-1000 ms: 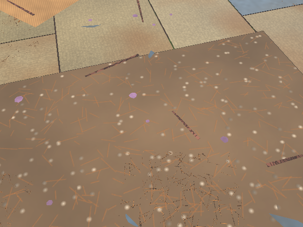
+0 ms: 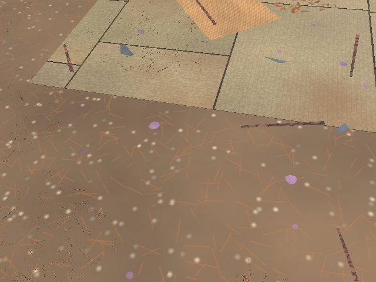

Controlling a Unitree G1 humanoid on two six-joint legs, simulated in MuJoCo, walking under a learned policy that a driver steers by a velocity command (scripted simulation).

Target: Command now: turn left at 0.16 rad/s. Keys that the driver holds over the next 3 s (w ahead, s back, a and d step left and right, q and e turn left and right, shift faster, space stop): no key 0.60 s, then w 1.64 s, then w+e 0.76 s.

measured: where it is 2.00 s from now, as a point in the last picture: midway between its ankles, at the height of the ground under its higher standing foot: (209, 242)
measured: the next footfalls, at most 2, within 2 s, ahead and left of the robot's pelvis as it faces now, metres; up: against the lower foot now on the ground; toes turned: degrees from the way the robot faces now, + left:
left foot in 0.16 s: +0.02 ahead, +0.14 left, +0.00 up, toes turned -3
left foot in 1.30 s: +0.42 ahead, +0.13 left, +0.00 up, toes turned +2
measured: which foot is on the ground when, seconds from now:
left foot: up 0.00-0.14, down 0.16-0.82, up 0.84-1.00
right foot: down 0.00-1.00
